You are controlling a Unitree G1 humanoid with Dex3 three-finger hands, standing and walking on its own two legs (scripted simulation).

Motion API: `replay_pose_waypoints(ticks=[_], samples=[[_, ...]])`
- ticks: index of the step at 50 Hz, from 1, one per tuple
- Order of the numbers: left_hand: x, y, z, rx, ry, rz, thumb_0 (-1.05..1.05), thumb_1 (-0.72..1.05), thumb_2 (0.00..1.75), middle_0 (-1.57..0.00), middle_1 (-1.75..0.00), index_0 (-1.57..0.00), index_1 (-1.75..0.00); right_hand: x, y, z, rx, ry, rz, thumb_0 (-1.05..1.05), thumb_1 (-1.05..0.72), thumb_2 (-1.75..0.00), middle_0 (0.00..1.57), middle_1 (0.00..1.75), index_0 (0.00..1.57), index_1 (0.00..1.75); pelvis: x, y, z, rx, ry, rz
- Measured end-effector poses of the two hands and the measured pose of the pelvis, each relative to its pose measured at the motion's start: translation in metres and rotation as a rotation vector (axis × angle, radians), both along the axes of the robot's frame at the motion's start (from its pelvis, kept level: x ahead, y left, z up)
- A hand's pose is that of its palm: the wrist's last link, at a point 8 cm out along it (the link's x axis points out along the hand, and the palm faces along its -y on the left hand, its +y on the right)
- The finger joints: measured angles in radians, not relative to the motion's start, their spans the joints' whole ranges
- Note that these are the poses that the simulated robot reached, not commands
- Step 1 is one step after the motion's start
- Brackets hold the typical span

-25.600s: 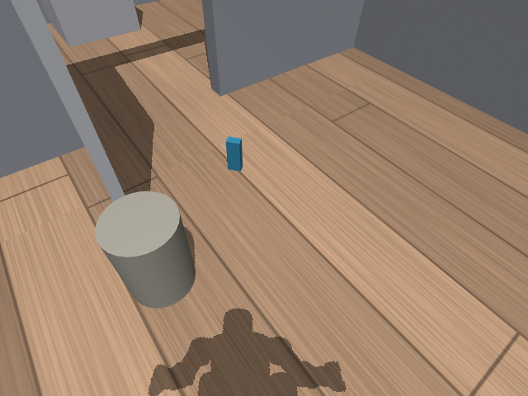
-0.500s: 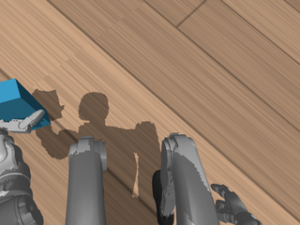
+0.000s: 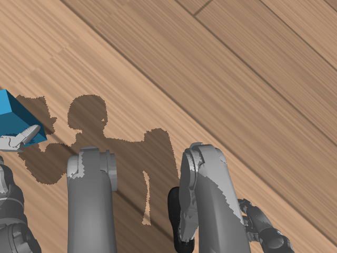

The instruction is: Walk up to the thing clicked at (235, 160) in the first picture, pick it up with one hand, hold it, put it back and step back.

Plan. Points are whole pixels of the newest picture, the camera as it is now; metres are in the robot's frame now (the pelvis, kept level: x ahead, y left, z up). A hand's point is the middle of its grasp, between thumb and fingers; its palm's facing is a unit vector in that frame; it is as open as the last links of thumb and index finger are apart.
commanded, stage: crouch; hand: left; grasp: from the side
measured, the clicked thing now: (11, 124) +0.37 +0.31 -0.09
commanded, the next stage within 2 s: lower in 0.08 s
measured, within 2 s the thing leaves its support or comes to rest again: neither
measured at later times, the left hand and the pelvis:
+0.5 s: hand (19, 129) +0.37 +0.32 -0.14, palm faces +0.46 -0.89 -0.01, open 9.3 cm; pelvis +0.00 +0.00 -0.03, yaw -3 degrees
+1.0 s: hand (22, 132) +0.37 +0.32 -0.18, palm faces +0.49 -0.87 +0.00, open 9.3 cm; pelvis -0.01 +0.01 -0.04, yaw -5 degrees
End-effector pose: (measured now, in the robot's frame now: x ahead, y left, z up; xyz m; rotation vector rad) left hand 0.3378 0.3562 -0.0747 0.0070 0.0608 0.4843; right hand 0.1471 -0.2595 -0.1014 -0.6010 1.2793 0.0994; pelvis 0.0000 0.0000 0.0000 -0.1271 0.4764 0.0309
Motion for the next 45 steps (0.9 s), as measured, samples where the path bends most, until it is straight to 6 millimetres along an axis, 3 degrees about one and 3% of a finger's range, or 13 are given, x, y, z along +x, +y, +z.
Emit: replay_pose_waypoints(ticks=[15, 28, 38, 45], samples=[[-0.001, 0.002, -0.022, 0.008, -0.013, -0.008, -0.01, -0.50, 0.96, -0.92, -1.28, -0.93, -1.27, 0.005, 0.000, -0.005, -0.029, 0.000, 0.053, 0.00, -0.92, -0.91, 0.20, 0.30, 0.20, 0.30, -0.002, 0.002, -0.016, -0.018, -0.041, -0.010], [-0.006, -0.002, -0.074, -0.024, 0.032, -0.001, -0.01, -0.50, 0.97, -0.93, -1.28, -0.93, -1.27, -0.001, 0.001, -0.005, -0.081, 0.049, 0.130, 0.00, -0.92, -0.91, 0.21, 0.30, 0.20, 0.30, -0.004, 0.004, -0.029, -0.043, -0.097, -0.031], [0.003, 0.008, -0.079, 0.002, -0.002, 0.003, -0.01, -0.50, 0.97, -0.93, -1.28, -0.93, -1.26, 0.003, 0.002, 0.004, -0.123, 0.060, 0.184, 0.00, -0.93, -0.91, 0.21, 0.30, 0.20, 0.30, -0.003, 0.008, -0.031, -0.071, -0.120, -0.035], [-0.002, 0.006, -0.088, -0.009, 0.018, 0.005, -0.01, -0.50, 0.97, -0.93, -1.28, -0.93, -1.27, 0.009, 0.003, 0.008, -0.136, 0.021, 0.228, 0.00, -0.92, -0.91, 0.21, 0.30, 0.20, 0.30, -0.008, 0.009, -0.036, -0.081, -0.156, -0.045]])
